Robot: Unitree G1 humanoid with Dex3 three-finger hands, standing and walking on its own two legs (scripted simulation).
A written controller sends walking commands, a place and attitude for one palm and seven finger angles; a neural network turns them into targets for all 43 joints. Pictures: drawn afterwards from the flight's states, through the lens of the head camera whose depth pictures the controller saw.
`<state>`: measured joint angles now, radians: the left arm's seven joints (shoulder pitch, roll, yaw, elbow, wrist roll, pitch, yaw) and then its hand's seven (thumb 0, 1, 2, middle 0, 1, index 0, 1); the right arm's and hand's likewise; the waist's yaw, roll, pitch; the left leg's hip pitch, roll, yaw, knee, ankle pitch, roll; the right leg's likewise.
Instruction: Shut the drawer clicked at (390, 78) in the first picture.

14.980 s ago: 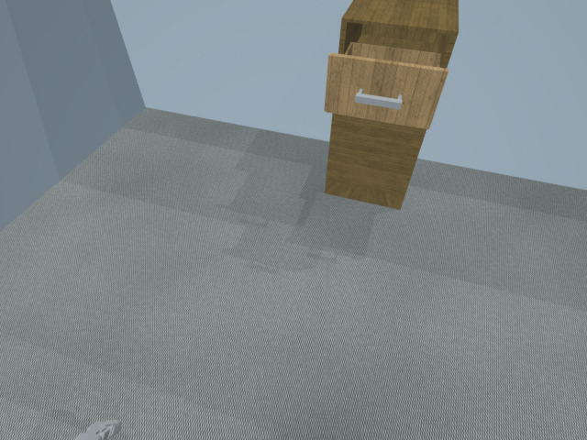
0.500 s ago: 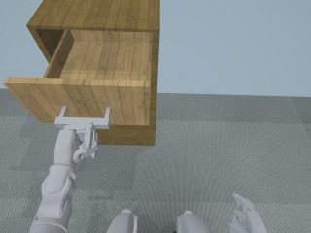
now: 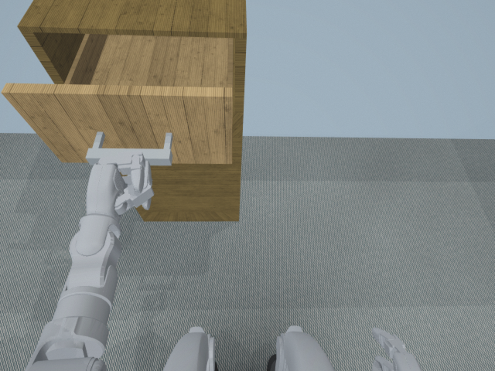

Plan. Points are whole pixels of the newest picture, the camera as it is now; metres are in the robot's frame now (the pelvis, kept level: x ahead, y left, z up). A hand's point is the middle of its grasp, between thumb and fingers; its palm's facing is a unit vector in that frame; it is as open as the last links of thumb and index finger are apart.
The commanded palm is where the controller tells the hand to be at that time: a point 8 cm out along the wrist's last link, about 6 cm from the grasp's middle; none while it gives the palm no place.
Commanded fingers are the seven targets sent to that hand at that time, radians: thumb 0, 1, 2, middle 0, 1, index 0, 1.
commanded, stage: push the drawer shut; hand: left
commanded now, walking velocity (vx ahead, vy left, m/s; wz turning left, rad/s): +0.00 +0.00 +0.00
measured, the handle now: (132, 147) +0.47 +0.20 +0.04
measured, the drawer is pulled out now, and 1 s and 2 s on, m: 0.15 0.02 0.00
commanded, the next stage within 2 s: pull the fist back off the drawer in 1.78 s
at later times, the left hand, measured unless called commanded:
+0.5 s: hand (153, 156) +0.45 +0.16 +0.04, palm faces +0.02 -1.00 -0.03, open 3.0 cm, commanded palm +0.44 +0.22 +0.04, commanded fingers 0.00 0.90 0.90 -1.40 -1.60 -1.40 -1.60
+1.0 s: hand (159, 124) +0.52 +0.16 +0.04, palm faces +0.03 -1.00 -0.03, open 3.1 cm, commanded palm +0.50 +0.21 +0.04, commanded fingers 0.00 0.90 0.90 -1.40 -1.60 -1.40 -1.60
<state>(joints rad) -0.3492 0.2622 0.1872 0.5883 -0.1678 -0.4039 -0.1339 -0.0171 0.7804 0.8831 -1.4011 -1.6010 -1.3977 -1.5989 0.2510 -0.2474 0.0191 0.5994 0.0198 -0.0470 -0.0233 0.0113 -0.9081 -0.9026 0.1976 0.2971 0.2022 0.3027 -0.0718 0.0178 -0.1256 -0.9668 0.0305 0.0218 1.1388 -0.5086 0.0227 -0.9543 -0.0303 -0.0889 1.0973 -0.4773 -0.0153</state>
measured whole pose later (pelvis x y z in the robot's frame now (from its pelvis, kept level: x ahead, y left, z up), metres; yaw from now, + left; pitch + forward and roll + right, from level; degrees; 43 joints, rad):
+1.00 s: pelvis +0.00 +0.00 -0.01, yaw -2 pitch +25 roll -3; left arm -0.88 0.46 0.40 1.14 -0.06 -0.47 -0.14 0.01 0.80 0.88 -1.40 -1.60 -1.40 -1.60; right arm 0.35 -0.26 0.03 0.63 -0.02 0.05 0.01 0.01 -0.91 -0.90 0.20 0.30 0.20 0.30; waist -0.19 0.03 -0.12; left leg -1.12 0.06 0.02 1.19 -0.51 0.03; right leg -1.10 -0.01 -0.08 1.12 -0.46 -0.01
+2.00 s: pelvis -0.04 +0.02 -0.03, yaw -2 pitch +29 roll -6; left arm -1.20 0.66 0.33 1.36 0.01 -0.38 -0.12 0.04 0.54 0.92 -1.40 -1.60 -1.40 -1.60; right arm 0.40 -0.27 0.10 0.66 -0.05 -0.04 -0.01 0.00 -0.91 -0.90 0.20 0.30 0.20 0.30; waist -0.29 0.04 -0.11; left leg -1.32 0.04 -0.03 1.27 -0.47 0.04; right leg -1.26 -0.01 -0.13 1.15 -0.40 0.00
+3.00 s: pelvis +0.04 +0.01 +0.04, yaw -2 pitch +18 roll -3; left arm -0.35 0.33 0.29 0.56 -0.21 -0.30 -0.15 0.02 0.89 0.89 -1.40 -1.60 -1.40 -1.60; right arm 0.37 -0.25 0.02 0.55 0.05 0.08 0.02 0.01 -0.91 -0.90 0.20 0.30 0.20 0.30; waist -0.09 0.04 -0.16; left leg -0.76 0.05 0.03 0.92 -0.48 0.03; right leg -0.74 0.02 -0.06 0.84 -0.42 0.00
